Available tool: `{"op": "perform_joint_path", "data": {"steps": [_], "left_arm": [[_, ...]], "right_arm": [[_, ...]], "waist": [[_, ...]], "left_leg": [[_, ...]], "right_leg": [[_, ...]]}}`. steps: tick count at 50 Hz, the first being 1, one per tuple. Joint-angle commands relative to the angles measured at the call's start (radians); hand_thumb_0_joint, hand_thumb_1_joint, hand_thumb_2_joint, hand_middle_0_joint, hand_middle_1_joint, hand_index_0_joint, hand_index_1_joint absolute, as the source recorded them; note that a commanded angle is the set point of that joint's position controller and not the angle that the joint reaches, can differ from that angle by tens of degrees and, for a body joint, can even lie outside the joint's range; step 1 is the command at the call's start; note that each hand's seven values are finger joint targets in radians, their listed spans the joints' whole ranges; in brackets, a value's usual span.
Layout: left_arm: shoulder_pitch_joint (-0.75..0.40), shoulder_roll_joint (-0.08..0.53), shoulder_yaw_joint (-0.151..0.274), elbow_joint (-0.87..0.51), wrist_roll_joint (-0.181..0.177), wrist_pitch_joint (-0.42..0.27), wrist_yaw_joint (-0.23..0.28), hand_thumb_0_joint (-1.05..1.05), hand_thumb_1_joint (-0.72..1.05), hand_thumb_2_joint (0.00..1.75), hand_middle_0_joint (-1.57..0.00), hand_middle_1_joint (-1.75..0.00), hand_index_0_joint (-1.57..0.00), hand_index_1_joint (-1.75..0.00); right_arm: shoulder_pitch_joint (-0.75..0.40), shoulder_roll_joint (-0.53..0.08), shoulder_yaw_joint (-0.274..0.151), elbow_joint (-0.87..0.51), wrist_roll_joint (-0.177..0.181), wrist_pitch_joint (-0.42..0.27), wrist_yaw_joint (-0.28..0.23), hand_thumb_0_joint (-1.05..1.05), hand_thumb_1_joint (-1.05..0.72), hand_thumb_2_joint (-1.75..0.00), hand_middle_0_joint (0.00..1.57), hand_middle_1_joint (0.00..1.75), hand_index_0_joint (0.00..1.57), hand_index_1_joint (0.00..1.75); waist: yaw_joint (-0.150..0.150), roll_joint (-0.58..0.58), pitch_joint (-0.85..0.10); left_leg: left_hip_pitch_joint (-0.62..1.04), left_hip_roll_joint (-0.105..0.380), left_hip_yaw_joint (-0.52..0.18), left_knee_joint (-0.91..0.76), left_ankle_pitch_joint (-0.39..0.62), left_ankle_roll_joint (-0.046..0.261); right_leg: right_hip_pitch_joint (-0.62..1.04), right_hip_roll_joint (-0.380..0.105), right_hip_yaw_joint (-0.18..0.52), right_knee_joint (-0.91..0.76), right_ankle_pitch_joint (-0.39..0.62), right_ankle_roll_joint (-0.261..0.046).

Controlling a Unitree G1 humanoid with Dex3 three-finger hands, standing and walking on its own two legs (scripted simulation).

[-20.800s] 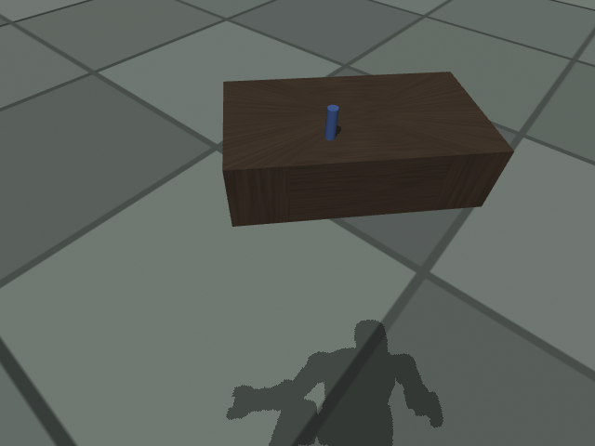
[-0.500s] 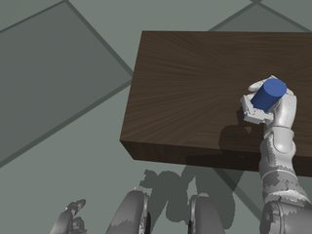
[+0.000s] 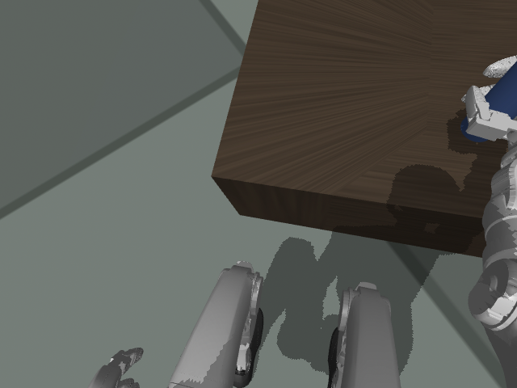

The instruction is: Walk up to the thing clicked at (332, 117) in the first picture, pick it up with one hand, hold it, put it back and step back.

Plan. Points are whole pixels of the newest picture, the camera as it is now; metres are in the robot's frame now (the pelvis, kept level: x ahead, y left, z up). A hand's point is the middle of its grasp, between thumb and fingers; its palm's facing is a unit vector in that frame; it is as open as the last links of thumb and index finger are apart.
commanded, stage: crouch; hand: right
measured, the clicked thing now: (505, 101) +0.53 -0.24 +0.02
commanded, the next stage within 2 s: lower in 0.50 s
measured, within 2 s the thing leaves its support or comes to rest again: rests again in 1.46 s
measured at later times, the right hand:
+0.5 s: hand (477, 102) +0.56 -0.24 -0.03, palm faces +0.22 +0.98 +0.00, open 5.9 cm
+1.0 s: hand (459, 119) +0.57 -0.24 -0.10, palm faces +0.21 +0.98 -0.01, open 5.9 cm
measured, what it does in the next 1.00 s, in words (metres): lowers itself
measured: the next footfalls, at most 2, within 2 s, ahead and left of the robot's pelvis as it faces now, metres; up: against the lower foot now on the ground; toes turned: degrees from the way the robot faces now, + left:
none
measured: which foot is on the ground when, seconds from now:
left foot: down 0.00-1.00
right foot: down 0.00-1.00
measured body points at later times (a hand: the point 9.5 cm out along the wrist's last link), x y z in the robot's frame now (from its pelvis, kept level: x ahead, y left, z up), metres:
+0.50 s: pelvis -0.01 +0.00 -0.05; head +0.21 -0.04 +0.33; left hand +0.03 +0.27 -0.16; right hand +0.54 -0.29 -0.03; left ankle +0.07 +0.13 -0.50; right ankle +0.06 -0.13 -0.50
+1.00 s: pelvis -0.02 -0.01 -0.11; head +0.23 -0.05 +0.26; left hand +0.00 +0.27 -0.21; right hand +0.56 -0.29 -0.10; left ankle +0.07 +0.13 -0.50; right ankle +0.06 -0.13 -0.50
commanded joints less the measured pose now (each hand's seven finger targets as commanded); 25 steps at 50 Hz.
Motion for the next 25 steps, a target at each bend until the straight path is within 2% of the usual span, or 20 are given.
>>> {"op": "perform_joint_path", "data": {"steps": [1,4,6,8,9,10,11,12,13,14,15,16,17,19,20,21,23,24,25], "left_arm": [[0.163,0.202,0.062,-0.053,0.005,-0.01,0.017,0.0,0.88,0.91,-0.2,-0.3,-0.2,-0.3],[0.179,0.214,0.066,-0.046,0.004,-0.006,0.021,0.0,0.87,0.91,-0.2,-0.3,-0.2,-0.3],[0.193,0.22,0.064,-0.032,0.004,-0.003,0.02,0.0,0.87,0.91,-0.2,-0.3,-0.2,-0.31],[0.185,0.22,0.055,-0.035,0.003,0.0,0.02,0.0,0.88,0.91,-0.2,-0.3,-0.2,-0.31],[0.2,0.227,0.064,-0.024,0.005,0.004,0.02,0.0,0.88,0.91,-0.2,-0.3,-0.2,-0.31],[0.197,0.225,0.056,-0.023,0.003,0.006,0.02,0.0,0.88,0.91,-0.2,-0.31,-0.2,-0.31],[0.198,0.238,0.066,-0.024,0.001,0.008,0.02,0.0,0.88,0.91,-0.2,-0.3,-0.2,-0.31],[0.2,0.216,0.051,-0.027,0.003,0.01,0.016,0.0,0.88,0.91,-0.2,-0.3,-0.2,-0.31],[0.198,0.226,0.061,-0.028,0.003,0.011,0.017,0.0,0.88,0.9,-0.2,-0.3,-0.2,-0.3],[0.199,0.222,0.053,-0.032,0.0,0.012,0.017,0.0,0.89,0.9,-0.2,-0.3,-0.2,-0.3],[0.205,0.219,0.051,-0.033,-0.001,0.014,0.017,0.0,0.89,0.9,-0.2,-0.3,-0.2,-0.3],[0.207,0.223,0.05,-0.032,0.0,0.017,0.016,0.0,0.88,0.91,-0.2,-0.3,-0.2,-0.3],[0.212,0.237,0.058,-0.034,0.0,0.019,0.017,0.0,0.89,0.9,-0.2,-0.3,-0.2,-0.3],[0.202,0.226,0.047,-0.048,-0.002,0.022,0.017,0.0,0.89,0.9,-0.2,-0.3,-0.2,-0.3],[0.211,0.23,0.054,-0.044,-0.002,0.026,0.017,0.0,0.89,0.9,-0.2,-0.3,-0.2,-0.3],[0.214,0.224,0.049,-0.042,-0.002,0.028,0.015,0.0,0.89,0.9,-0.2,-0.3,-0.2,-0.3],[0.203,0.224,0.046,-0.048,-0.002,0.029,0.017,0.0,0.89,0.9,-0.2,-0.3,-0.2,-0.3],[0.211,0.226,0.047,-0.044,-0.002,0.029,0.017,0.0,0.89,0.89,-0.2,-0.3,-0.2,-0.3],[0.214,0.226,0.043,-0.049,-0.004,0.031,0.019,0.0,0.9,0.89,-0.2,-0.3,-0.2,-0.29]], "right_arm": [[-0.478,-0.281,-0.006,-0.231,0.001,-0.068,0.01,0.0,-0.55,-1.31,1.39,1.42,1.4,1.42],[-0.525,-0.287,0.007,-0.254,-0.002,-0.05,0.01,0.0,-0.57,-1.3,1.38,1.41,1.39,1.41],[-0.525,-0.305,-0.01,-0.26,-0.002,-0.043,0.008,0.0,-0.58,-1.31,1.39,1.41,1.39,1.41],[-0.522,-0.303,-0.008,-0.24,-0.006,-0.03,0.008,0.0,-0.58,-1.33,1.4,1.43,1.41,1.43],[-0.55,-0.284,0.011,-0.273,-0.002,-0.029,0.009,0.0,-0.58,-1.33,1.41,1.44,1.42,1.44],[-0.554,-0.305,-0.001,-0.262,-0.002,-0.025,0.005,0.0,-0.59,-1.33,1.41,1.44,1.42,1.44],[-0.532,-0.305,-0.004,-0.239,-0.005,-0.016,0.004,0.0,-0.57,-1.34,1.41,1.45,1.42,1.45],[-0.53,-0.301,0.0,-0.238,-0.008,-0.013,0.002,0.0,-0.57,-1.33,1.41,1.45,1.42,1.45],[-0.545,-0.315,-0.004,-0.244,-0.008,-0.01,0.001,0.0,-0.59,-1.34,1.42,1.45,1.43,1.45],[-0.528,-0.324,-0.013,-0.212,-0.01,-0.004,-0.001,0.0,-0.59,-1.34,1.42,1.46,1.43,1.46],[-0.544,-0.347,-0.026,-0.25,-0.009,-0.004,0.0,0.0,-0.58,-1.34,1.43,1.46,1.44,1.46],[-0.533,-0.354,-0.037,-0.232,-0.01,0.001,0.0,0.0,-0.58,-1.35,1.44,1.47,1.44,1.47],[-0.535,-0.356,-0.037,-0.23,-0.01,0.007,0.004,0.0,-0.6,-1.35,1.45,1.47,1.45,1.48],[-0.562,-0.353,-0.028,-0.225,-0.018,0.014,0.008,0.0,-0.6,-1.35,1.44,1.47,1.45,1.47],[-0.584,-0.382,-0.04,-0.249,-0.022,0.013,0.003,0.0,-0.61,-1.35,1.45,1.47,1.45,1.47],[-0.556,-0.37,-0.036,-0.202,-0.026,0.02,0.002,0.0,-0.6,-1.34,1.45,1.47,1.45,1.47],[-0.596,-0.385,-0.033,-0.236,-0.028,0.019,0.003,0.0,-0.62,-1.35,1.45,1.47,1.45,1.47],[-0.589,-0.373,-0.024,-0.216,-0.028,0.023,0.004,0.0,-0.61,-1.35,1.44,1.47,1.45,1.47],[-0.626,-0.399,-0.033,-0.259,-0.028,0.02,0.002,0.0,-0.6,-1.34,1.44,1.46,1.44,1.46]], "waist": [[-0.001,-0.214,-0.67],[0.01,-0.229,-0.698],[0.007,-0.248,-0.693],[0.009,-0.264,-0.694],[0.018,-0.288,-0.681],[0.014,-0.283,-0.672],[0.017,-0.276,-0.665],[0.015,-0.26,-0.645],[0.018,-0.262,-0.653],[0.02,-0.22,-0.649],[0.019,-0.218,-0.668],[0.02,-0.217,-0.68],[0.024,-0.228,-0.69],[0.03,-0.229,-0.7],[0.029,-0.226,-0.697],[0.034,-0.205,-0.663],[0.028,-0.217,-0.671],[0.035,-0.223,-0.676],[0.038,-0.225,-0.689]], "left_leg": [[0.304,-0.012,-0.013,-0.171,0.202,0.042],[0.279,-0.013,-0.004,-0.147,0.208,0.044],[0.251,-0.011,0.004,-0.123,0.23,0.045],[0.2,-0.014,0.014,-0.102,0.234,0.049],[0.181,-0.012,0.015,-0.087,0.246,0.053],[0.167,-0.011,0.016,-0.083,0.242,0.051],[0.155,-0.01,0.019,-0.075,0.233,0.051],[0.155,-0.011,0.017,-0.07,0.237,0.051],[0.176,-0.01,0.012,-0.073,0.233,0.049],[0.202,-0.009,0.01,-0.074,0.236,0.044],[0.222,-0.008,0.006,-0.064,0.265,0.042],[0.228,-0.008,0.005,-0.057,0.282,0.041],[0.218,-0.008,0.008,-0.046,0.282,0.042],[0.21,-0.009,0.008,-0.046,0.26,0.04],[0.215,-0.009,0.005,-0.046,0.247,0.041],[0.222,-0.008,0.004,-0.043,0.245,0.039],[0.184,-0.008,0.003,-0.035,0.203,0.041],[0.185,-0.008,0.002,-0.032,0.214,0.039],[0.184,-0.007,0.004,-0.028,0.214,0.039]], "right_leg": [[0.409,0.02,-0.012,-0.177,0.188,-0.042],[0.412,0.018,-0.006,-0.155,0.203,-0.04],[0.426,0.016,0.002,-0.142,0.246,-0.034],[0.462,0.012,0.014,-0.129,0.286,-0.029],[0.474,0.009,0.017,-0.125,0.31,-0.025],[0.467,0.008,0.018,-0.115,0.306,-0.027],[0.456,0.007,0.023,-0.112,0.297,-0.026],[0.421,0.008,0.014,-0.1,0.292,-0.029],[0.388,0.011,0.004,-0.091,0.267,-0.033],[0.351,0.013,-0.002,-0.081,0.25,-0.039],[0.331,0.013,-0.007,-0.065,0.268,-0.04],[0.33,0.013,-0.009,-0.054,0.285,-0.04],[0.34,0.012,-0.006,-0.051,0.296,-0.039],[0.322,0.014,-0.004,-0.046,0.27,-0.042],[0.3,0.014,-0.007,-0.044,0.246,-0.043],[0.26,0.016,-0.014,-0.039,0.229,-0.045],[0.247,0.017,-0.014,-0.032,0.188,-0.047],[0.256,0.016,-0.018,-0.024,0.195,-0.046],[0.257,0.016,-0.016,-0.02,0.194,-0.046]]}}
